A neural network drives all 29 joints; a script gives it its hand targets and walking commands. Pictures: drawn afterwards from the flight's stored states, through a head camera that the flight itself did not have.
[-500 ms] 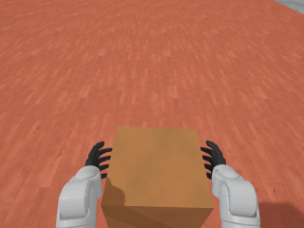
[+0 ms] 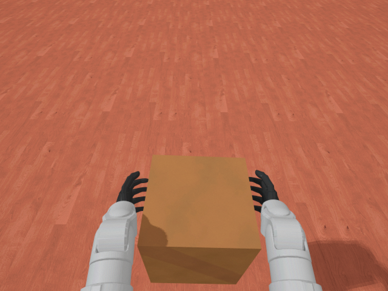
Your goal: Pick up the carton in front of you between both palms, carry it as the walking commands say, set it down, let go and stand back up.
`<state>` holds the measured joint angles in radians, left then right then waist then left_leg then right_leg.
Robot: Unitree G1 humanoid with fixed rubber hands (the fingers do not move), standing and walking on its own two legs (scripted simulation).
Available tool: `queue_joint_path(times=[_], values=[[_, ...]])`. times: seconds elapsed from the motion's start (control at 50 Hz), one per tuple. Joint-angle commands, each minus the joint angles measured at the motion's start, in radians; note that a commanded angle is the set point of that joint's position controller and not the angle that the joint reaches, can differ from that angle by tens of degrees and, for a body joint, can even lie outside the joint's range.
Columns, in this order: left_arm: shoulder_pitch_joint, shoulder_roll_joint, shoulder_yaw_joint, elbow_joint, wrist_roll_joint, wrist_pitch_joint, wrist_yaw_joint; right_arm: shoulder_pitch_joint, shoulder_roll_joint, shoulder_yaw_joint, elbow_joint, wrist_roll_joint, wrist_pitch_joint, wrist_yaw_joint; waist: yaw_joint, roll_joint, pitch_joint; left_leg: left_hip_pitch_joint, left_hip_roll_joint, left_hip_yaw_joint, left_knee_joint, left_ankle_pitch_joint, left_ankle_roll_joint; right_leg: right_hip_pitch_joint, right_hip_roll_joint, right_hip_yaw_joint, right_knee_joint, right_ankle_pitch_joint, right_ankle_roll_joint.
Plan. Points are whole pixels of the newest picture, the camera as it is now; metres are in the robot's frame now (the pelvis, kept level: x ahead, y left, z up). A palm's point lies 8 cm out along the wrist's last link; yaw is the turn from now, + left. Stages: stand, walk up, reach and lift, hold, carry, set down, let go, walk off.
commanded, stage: carry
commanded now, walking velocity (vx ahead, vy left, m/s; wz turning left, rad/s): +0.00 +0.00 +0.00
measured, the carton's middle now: (196, 222) +0.30 +0.00 -0.05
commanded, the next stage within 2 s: hold in 0.38 s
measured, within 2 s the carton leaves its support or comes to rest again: neither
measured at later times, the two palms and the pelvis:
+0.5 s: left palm (120, 210) +0.28 +0.16 +0.04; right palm (267, 207) +0.28 -0.14 +0.04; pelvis +0.00 +0.00 +0.01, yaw +1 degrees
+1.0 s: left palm (122, 223) +0.24 +0.14 +0.05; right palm (277, 211) +0.27 -0.16 +0.05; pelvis -0.04 -0.02 +0.01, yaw +4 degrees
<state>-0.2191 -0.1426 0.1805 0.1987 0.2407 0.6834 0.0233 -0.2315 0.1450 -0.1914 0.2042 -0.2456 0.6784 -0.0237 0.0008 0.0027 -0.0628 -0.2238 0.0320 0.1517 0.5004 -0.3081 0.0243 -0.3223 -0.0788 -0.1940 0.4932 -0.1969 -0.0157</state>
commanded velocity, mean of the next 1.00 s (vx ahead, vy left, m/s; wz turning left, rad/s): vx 0.00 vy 0.00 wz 0.00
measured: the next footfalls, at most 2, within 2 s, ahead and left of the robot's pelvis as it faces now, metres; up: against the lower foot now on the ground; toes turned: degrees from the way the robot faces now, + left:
none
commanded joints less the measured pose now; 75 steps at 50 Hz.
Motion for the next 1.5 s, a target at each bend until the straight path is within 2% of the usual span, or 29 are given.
queue_joint_path(times=[0.0,0.04,0.12,0.36,0.38,0.4,0.42,0.46,0.48,0.52,0.54,0.6,0.78,0.92,1.06,1.22,1.3,1.36,1.42,1.48], values=[[-0.478,-0.879,-0.583,-0.103,-0.256,-0.045,-0.225,-0.434,0.886,0.588,-0.076,0.252,-0.034,0.226,-0.001,0.000,-0.284,0.030,0.123,-0.105,-0.073,0.246,0.010,0.173,-0.099,0.111,-0.032,0.204,-0.005],[-0.459,-0.888,-0.604,-0.133,-0.270,-0.020,-0.223,-0.417,0.897,0.609,-0.106,0.265,-0.008,0.224,-0.002,0.000,-0.292,0.034,0.123,-0.103,-0.063,0.269,0.009,0.176,-0.101,0.109,-0.024,0.224,-0.004],[-0.417,-0.862,-0.577,-0.128,-0.253,0.017,-0.219,-0.380,0.873,0.584,-0.104,0.251,0.029,0.220,-0.001,-0.001,-0.285,0.029,0.123,-0.102,-0.056,0.295,0.007,0.171,-0.101,0.106,-0.019,0.241,-0.002],[-0.455,-0.876,-0.576,-0.128,-0.261,0.017,-0.223,-0.412,0.886,0.584,-0.104,0.259,0.029,0.224,-0.001,0.002,-0.265,0.018,0.124,-0.105,-0.071,0.264,0.009,0.163,-0.100,0.110,-0.028,0.204,0.001],[-0.345,-0.899,-0.546,-0.105,-0.260,0.014,-0.224,-0.298,0.901,0.570,-0.125,0.260,0.034,0.223,-0.013,0.041,-0.174,0.081,-0.087,-0.267,-0.122,0.591,-0.004,0.387,0.168,0.265,-0.061,0.446,-0.023],[-0.340,-0.843,-0.544,-0.138,-0.236,-0.004,-0.212,-0.294,0.851,0.554,-0.160,0.249,0.014,0.210,-0.010,0.055,-0.242,0.140,-0.067,-0.280,-0.124,0.605,-0.006,0.421,0.154,0.284,-0.082,0.414,-0.026],[-0.349,-0.848,-0.522,-0.143,-0.212,-0.008,-0.210,-0.338,0.856,0.563,-0.177,0.233,0.017,0.214,0.016,0.024,-0.205,0.174,-0.079,-0.273,-0.126,0.589,-0.010,0.372,0.164,0.279,-0.085,0.435,-0.010],[-0.376,-0.850,-0.516,-0.125,-0.217,-0.016,-0.208,-0.341,0.861,0.554,-0.147,0.230,0.011,0.213,0.012,0.029,-0.206,0.153,-0.088,-0.269,-0.144,0.582,-0.022,0.429,0.168,0.284,-0.087,0.477,0.007],[-0.386,-0.845,-0.515,-0.106,-0.209,-0.018,-0.209,-0.359,0.858,0.556,-0.141,0.236,0.006,0.217,0.007,0.063,-0.200,0.147,-0.088,-0.264,-0.168,0.505,-0.025,0.435,0.173,0.277,-0.096,0.409,0.008],[-0.415,-0.857,-0.523,-0.096,-0.217,-0.025,-0.216,-0.380,0.878,0.560,-0.128,0.237,0.002,0.221,0.003,0.023,-0.192,0.181,-0.096,-0.260,-0.166,0.497,-0.026,0.395,0.183,0.270,-0.112,0.364,0.019],[-0.424,-0.863,-0.524,-0.088,-0.220,-0.025,-0.219,-0.384,0.886,0.557,-0.116,0.235,0.001,0.223,0.002,0.017,-0.193,0.203,-0.097,-0.260,-0.165,0.501,-0.027,0.377,0.184,0.269,-0.115,0.353,0.022],[-0.468,-0.881,-0.531,-0.063,-0.230,-0.021,-0.233,-0.393,0.896,0.536,-0.068,0.218,0.002,0.225,-0.012,0.027,-0.172,0.167,-0.098,-0.257,-0.183,0.393,-0.031,0.383,0.184,0.262,-0.128,0.261,0.011],[-0.554,-0.921,-0.465,0.043,-0.213,-0.018,-0.269,-0.484,0.950,0.482,0.035,0.192,0.014,0.260,-0.005,0.014,-0.095,0.031,-0.090,-0.248,-0.219,0.100,-0.004,0.409,0.163,0.260,-0.141,0.082,0.007],[-0.614,-0.952,-0.429,0.098,-0.201,-0.029,-0.294,-0.554,0.989,0.471,0.088,0.198,0.018,0.294,0.005,0.002,-0.090,-0.022,-0.087,-0.238,-0.221,-0.021,0.018,0.424,0.146,0.265,-0.147,-0.026,0.019],[-0.655,-0.957,-0.405,0.129,-0.195,-0.029,-0.308,-0.580,1.000,0.449,0.135,0.194,0.024,0.307,0.002,-0.018,-0.088,-0.019,-0.099,-0.230,-0.199,-0.030,0.021,0.408,0.126,0.284,-0.172,-0.096,0.023],[-0.692,-0.947,-0.386,0.143,-0.187,-0.030,-0.309,-0.608,0.994,0.418,0.157,0.187,0.022,0.300,-0.005,-0.026,-0.088,-0.018,-0.107,-0.227,-0.182,-0.006,0.013,0.412,0.117,0.293,-0.174,-0.071,0.024],[-0.746,-0.943,-0.319,0.231,-0.141,-0.058,-0.309,-0.658,0.970,0.328,0.238,0.142,-0.009,0.294,-0.020,-0.019,-0.060,-0.049,-0.111,-0.225,-0.159,-0.036,0.012,0.381,0.120,0.286,-0.150,-0.096,0.019],[-0.778,-0.925,-0.233,0.319,-0.079,-0.099,-0.295,-0.696,0.929,0.229,0.310,0.081,-0.052,0.281,-0.036,-0.010,-0.031,-0.102,-0.112,-0.228,-0.127,-0.043,0.012,0.338,0.127,0.274,-0.112,-0.080,0.012],[-0.769,-0.870,-0.133,0.381,-0.005,-0.152,-0.261,-0.696,0.853,0.126,0.354,0.009,-0.107,0.255,-0.051,0.004,-0.019,-0.176,-0.117,-0.232,-0.081,-0.011,0.006,0.285,0.138,0.264,-0.053,-0.004,0.006],[-0.710,-0.793,-0.060,0.418,0.052,-0.231,-0.224,-0.646,0.757,0.057,0.375,-0.050,-0.187,0.235,-0.056,0.006,-0.059,-0.241,-0.125,-0.232,-0.027,0.082,-0.006,0.205,0.150,0.259,0.011,0.133,0.005]])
